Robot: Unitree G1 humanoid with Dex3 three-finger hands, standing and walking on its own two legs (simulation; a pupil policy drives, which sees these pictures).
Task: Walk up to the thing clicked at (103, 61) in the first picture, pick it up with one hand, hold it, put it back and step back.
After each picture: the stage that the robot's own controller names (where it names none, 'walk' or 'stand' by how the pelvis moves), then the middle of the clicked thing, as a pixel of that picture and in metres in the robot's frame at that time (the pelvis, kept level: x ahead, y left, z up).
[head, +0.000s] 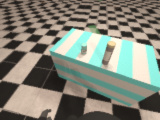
stand; (107, 54) +0.64 -0.13 -0.03
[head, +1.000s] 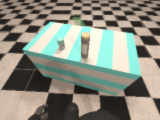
rise first; (85, 46) +0.61 +0.10 +0.01
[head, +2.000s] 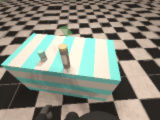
stand; (65, 57) +0.52 +0.26 -0.02
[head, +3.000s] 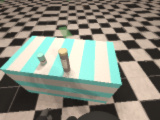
stand; (65, 61) +0.49 +0.25 -0.03
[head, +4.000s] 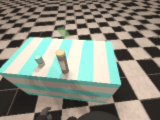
stand; (63, 62) +0.47 +0.26 -0.03
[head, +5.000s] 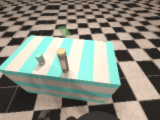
stand; (63, 61) +0.48 +0.26 -0.03
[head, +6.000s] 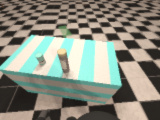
stand; (64, 62) +0.48 +0.25 -0.03
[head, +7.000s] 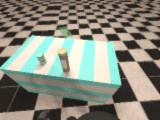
stand; (64, 61) +0.49 +0.25 -0.03
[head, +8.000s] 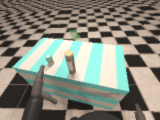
rise first; (70, 63) +0.48 +0.23 -0.03
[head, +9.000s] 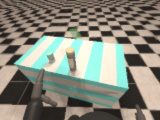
go down; (71, 60) +0.51 +0.23 -0.03
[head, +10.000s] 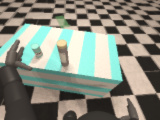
go down; (63, 54) +0.51 +0.21 -0.01
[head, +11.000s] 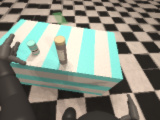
go down; (61, 52) +0.51 +0.21 +0.02
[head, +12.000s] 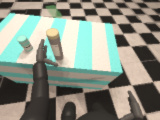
close in; (56, 47) +0.51 +0.23 +0.05
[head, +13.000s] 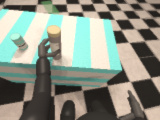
lift; (55, 45) +0.51 +0.21 +0.06
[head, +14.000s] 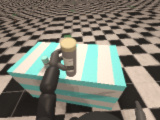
lift; (70, 60) +0.32 +0.13 +0.21
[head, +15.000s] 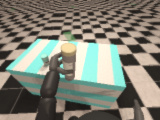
hold; (69, 64) +0.32 +0.14 +0.17
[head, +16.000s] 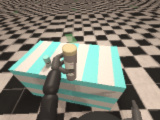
hold; (70, 64) +0.32 +0.14 +0.17
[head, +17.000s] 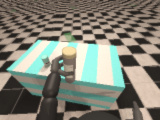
crouch; (69, 67) +0.32 +0.14 +0.15
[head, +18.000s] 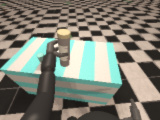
crouch; (64, 50) +0.43 +0.18 +0.18
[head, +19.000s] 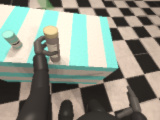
lower; (53, 47) +0.49 +0.20 +0.05
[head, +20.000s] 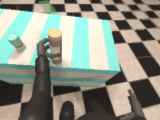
lower; (56, 49) +0.48 +0.20 +0.06
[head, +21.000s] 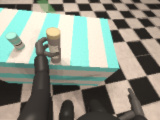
lower; (54, 48) +0.48 +0.20 +0.06
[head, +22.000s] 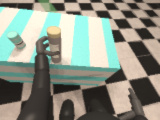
lower; (55, 47) +0.49 +0.20 +0.06
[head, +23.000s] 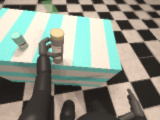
loosen; (57, 49) +0.48 +0.19 +0.06
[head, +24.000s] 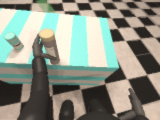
withdraw; (51, 49) +0.47 +0.21 +0.06
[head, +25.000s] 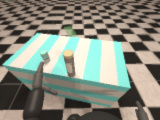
sink last; (70, 64) +0.43 +0.20 +0.02
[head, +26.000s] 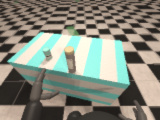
stand; (70, 61) +0.46 +0.21 +0.02
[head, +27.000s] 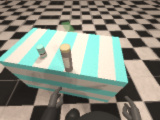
stand; (67, 59) +0.45 +0.21 +0.04
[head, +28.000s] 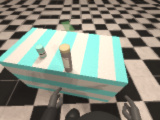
stand; (66, 59) +0.45 +0.21 +0.04
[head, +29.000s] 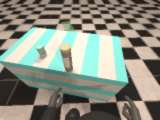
stand; (67, 59) +0.45 +0.21 +0.03
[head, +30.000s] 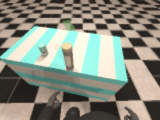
stand; (68, 58) +0.46 +0.20 +0.03
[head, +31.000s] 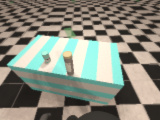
walk; (69, 64) +0.47 +0.21 -0.03
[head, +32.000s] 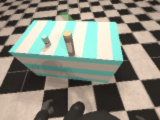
walk; (69, 45) +0.60 +0.23 -0.02
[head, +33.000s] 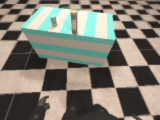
walk; (74, 23) +0.93 +0.24 -0.01
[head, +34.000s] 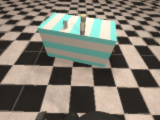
stand; (82, 25) +1.10 +0.19 -0.02
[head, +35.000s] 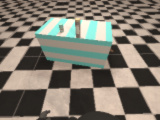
stand; (77, 28) +1.09 +0.23 -0.04
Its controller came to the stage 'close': yes
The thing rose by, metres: 0.22
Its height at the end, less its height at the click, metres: +0.00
